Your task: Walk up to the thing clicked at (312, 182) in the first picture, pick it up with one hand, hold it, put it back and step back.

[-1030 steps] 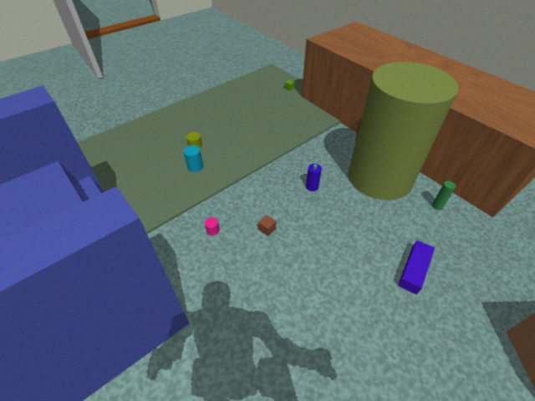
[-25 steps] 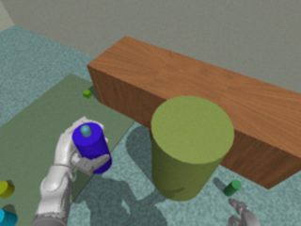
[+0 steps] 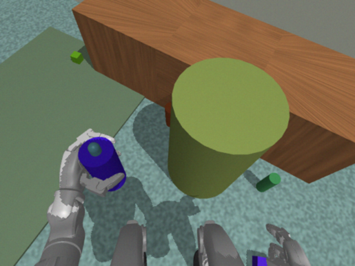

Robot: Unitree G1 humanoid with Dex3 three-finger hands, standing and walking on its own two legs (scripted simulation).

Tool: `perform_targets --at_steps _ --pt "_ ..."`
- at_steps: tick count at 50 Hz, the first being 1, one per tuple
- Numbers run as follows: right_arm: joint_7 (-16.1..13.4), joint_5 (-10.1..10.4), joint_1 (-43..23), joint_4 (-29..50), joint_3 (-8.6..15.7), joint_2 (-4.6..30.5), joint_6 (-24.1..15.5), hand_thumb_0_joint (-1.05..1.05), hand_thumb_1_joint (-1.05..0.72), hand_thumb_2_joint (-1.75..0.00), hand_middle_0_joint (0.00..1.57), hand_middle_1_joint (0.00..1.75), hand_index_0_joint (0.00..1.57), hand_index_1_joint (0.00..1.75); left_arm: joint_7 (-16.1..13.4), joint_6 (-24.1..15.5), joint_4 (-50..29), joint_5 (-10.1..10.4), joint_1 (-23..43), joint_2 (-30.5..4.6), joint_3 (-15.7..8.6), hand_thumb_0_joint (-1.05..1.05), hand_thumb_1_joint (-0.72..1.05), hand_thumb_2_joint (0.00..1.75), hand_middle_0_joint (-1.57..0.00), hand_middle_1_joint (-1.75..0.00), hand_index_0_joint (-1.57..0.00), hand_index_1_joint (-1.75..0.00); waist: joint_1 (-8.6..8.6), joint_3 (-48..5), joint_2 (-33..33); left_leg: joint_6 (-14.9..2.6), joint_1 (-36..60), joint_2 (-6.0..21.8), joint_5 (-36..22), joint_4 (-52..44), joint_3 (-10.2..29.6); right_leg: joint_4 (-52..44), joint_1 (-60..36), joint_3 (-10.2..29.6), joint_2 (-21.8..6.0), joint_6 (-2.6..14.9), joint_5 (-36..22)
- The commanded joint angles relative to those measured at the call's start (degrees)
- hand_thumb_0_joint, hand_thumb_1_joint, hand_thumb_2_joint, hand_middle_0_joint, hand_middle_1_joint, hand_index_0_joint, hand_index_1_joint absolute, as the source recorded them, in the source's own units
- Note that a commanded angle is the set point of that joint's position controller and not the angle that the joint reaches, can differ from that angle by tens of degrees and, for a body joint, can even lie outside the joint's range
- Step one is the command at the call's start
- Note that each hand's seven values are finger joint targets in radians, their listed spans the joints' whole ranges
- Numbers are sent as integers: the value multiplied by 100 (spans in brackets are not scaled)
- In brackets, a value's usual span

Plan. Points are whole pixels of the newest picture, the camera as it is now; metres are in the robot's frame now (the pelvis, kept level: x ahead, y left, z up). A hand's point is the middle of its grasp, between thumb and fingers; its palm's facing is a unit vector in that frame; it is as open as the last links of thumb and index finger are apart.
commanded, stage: crouch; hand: left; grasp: from the side
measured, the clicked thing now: (103, 163) +0.35 +0.16 -0.01
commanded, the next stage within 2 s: lower in 1.42 s
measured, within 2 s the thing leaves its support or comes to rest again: neither
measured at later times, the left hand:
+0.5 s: hand (120, 190) +0.35 +0.17 -0.25, palm faces -0.02 -1.00 -0.02, open 9.8 cm
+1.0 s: hand (123, 194) +0.36 +0.18 -0.37, palm faces -0.03 -1.00 -0.03, open 9.8 cm
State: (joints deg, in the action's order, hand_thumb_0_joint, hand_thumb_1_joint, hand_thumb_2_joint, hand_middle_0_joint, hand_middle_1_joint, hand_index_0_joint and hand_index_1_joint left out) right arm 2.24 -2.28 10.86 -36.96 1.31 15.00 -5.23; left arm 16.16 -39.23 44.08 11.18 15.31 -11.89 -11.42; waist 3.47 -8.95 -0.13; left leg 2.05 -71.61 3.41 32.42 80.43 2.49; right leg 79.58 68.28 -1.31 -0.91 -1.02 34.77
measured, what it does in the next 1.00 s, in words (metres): lowers itself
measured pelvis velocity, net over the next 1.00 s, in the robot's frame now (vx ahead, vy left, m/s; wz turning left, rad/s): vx -0.06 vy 0.00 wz -0.10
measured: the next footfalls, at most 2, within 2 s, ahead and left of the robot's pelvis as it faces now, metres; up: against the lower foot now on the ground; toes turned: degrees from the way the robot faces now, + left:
none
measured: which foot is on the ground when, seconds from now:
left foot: down 0.00-1.00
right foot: down 0.00-1.00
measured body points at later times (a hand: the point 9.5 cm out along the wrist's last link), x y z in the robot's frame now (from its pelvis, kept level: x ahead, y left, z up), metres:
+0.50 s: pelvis -0.05 -0.01 -0.21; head +0.14 +0.02 +0.19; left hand +0.34 +0.22 -0.25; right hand +0.10 -0.26 -0.35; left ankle +0.04 +0.14 -0.59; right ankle +0.02 -0.13 -0.59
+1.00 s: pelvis -0.06 +0.00 -0.31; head +0.15 +0.04 +0.09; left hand +0.36 +0.23 -0.37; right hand +0.06 -0.28 -0.43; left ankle +0.04 +0.14 -0.59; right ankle +0.02 -0.13 -0.59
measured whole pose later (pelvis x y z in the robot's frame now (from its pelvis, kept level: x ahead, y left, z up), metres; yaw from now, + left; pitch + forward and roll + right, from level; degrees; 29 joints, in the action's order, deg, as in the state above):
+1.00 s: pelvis -0.06 +0.00 -0.31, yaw -6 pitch +28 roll -5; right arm 6.6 -7.7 1.7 -41.6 -4.2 17.2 -1.4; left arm 15.0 -46.5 56.7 8.2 30.0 -21.3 -20.5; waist 5.9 -2.2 -2.6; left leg 3.9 -129.7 1.7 38.5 139.4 10.5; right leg 137.5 125.0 -3.1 1.6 -1.5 41.3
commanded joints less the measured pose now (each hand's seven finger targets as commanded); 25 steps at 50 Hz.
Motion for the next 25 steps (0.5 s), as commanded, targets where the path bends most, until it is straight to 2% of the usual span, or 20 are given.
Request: perform_targets --at_steps 1,2,3,5,7,8,9,10,11,13,15,16,18,19,21,22,23,25 --pt "-10 -40 35 518 311 914 -173 0 -89 -91 20 30 20 30 79 -799 -951 -13 1434 -830 -295 0 23 122 -130 -138 -131 -138 -146 -2863 637 -202 1378 -217 -1527 -58 147 172 467 -169 211 330 -1390" --pt "-7 -53 16 505 314 932 -150 0 -89 -91 20 30 20 30 83 -819 -886 -38 1534 -789 -228 0 23 123 -129 -138 -129 -138 -121 -2937 689 -195 1276 -202 -1498 71 169 338 716 -184 224 339 -1314" --pt "0 -70 -28 506 313 936 -128 0 -89 -91 20 30 20 30 57 -843 -844 -48 1616 -809 -277 0 22 123 -129 -138 -129 -138 -116 -2968 692 -195 1056 -205 -1396 218 166 483 870 -179 230 342 -1250" --pt "25 -106 0 435 315 949 -94 0 -89 -91 20 30 20 30 52 -863 -842 -47 1780 -729 -225 0 21 124 -127 -137 -127 -138 -62 -3217 588 -226 775 -197 -1501 586 165 721 1045 -141 232 313 -1370" --pt "49 -123 48 388 292 948 -51 0 -89 -91 20 30 20 30 -8 -861 -817 9 1867 -923 -493 0 20 124 -126 -136 -125 -137 -107 -3545 402 -276 403 -217 -1689 1001 117 909 977 -66 230 273 -1574" --pt "60 -130 -3 381 281 934 -23 0 -90 -91 20 30 20 30 -28 -847 -684 45 1825 -938 -571 0 19 125 -126 -137 -126 -138 -124 -3541 214 -302 127 -227 -1618 1171 91 980 973 -35 238 245 -1559" --pt "81 -154 17 343 300 927 -10 0 -90 -91 20 30 20 30 -23 -847 -679 20 1904 -849 -482 0 20 126 -126 -138 -126 -139 -42 -3653 104 -328 -110 -230 -1602 1367 69 1060 936 6 231 219 -1621" --pt "102 -165 -1 321 301 950 -9 0 -90 -91 20 30 20 30 -11 -841 -554 20 1853 -877 -547 0 22 129 -126 -139 -126 -140 -43 -3656 -20 -349 -240 -221 -1558 1539 79 1184 1046 6 232 202 -1601" --pt "126 -180 -10 285 296 957 -3 0 -90 -91 20 30 20 30 11 -853 -532 -10 2004 -881 -502 0 25 129 -128 -140 -128 -141 28 -3641 83 -336 -396 -230 -1489 1647 85 1360 1239 -27 234 219 -1537" --pt "161 -217 -40 208 309 950 17 0 -90 -91 20 30 20 30 57 -912 -418 -127 2265 -1010 -561 0 25 130 -127 -140 -127 -141 37 -3689 -9 -352 -683 -206 -1350 1962 48 1581 1536 -20 237 213 -1427" --pt "198 -254 -97 173 300 959 27 0 -89 -91 20 30 20 30 122 -960 -160 -157 2290 -996 -585 0 26 130 -126 -140 -127 -141 76 -3585 -2 -335 -1060 -220 -1026 2179 41 1840 1839 -69 248 232 -1137" --pt "215 -275 -128 136 281 965 28 0 -89 -91 20 30 20 30 127 -972 63 -153 2268 -1066 -712 0 26 129 -126 -140 -126 -141 4 -3484 -73 -338 -1330 -209 -895 2353 -9 1934 1923 -26 242 217 -1021" --pt "251 -334 -218 128 250 914 33 0 -89 -91 20 30 20 30 94 -1067 19 -168 2693 -1096 -752 0 22 129 -126 -141 -126 -141 33 -3398 -18 -314 -1826 -226 -444 2586 -64 2111 2154 32 233 224 -622" --pt "259 -345 -250 151 218 915 28 0 -89 -91 20 30 20 30 53 -1097 42 -161 2800 -1245 -908 0 20 129 -125 -141 -126 -141 -8 -3337 28 -295 -2048 -230 -233 2678 -88 2207 2257 30 234 234 -410" --pt "283 -372 -253 126 216 960 57 0 -89 -91 20 30 20 30 -12 -1154 19 -246 2909 -1306 -937 0 21 131 -125 -142 -126 -142 -26 -3369 293 -243 -2038 -237 83 2732 -88 2437 2610 -66 255 286 -101" --pt "296 -382 -293 116 214 1004 67 0 -89 -91 20 30 20 30 -30 -1164 89 -255 2802 -1304 -1000 0 24 132 -125 -142 -126 -142 -79 -3389 359 -226 -1953 -231 98 2802 -90 2599 2763 -140 265 301 -82" --pt "308 -397 -278 121 212 1008 75 0 -89 -91 20 30 20 30 -46 -1180 76 -285 2937 -1316 -959 0 26 134 -126 -143 -127 -144 -13 -3540 415 -219 -2053 -235 56 2925 -110 2697 2744 -151 275 298 -140" --pt "314 -406 -313 110 205 1029 101 0 -89 -91 20 30 20 30 -102 -1202 108 -343 2902 -1386 -1022 0 21 133 -126 -143 -126 -144 -67 -3607 389 -223 -2312 -264 135 3083 -153 2883 2841 -190 283 303 -97"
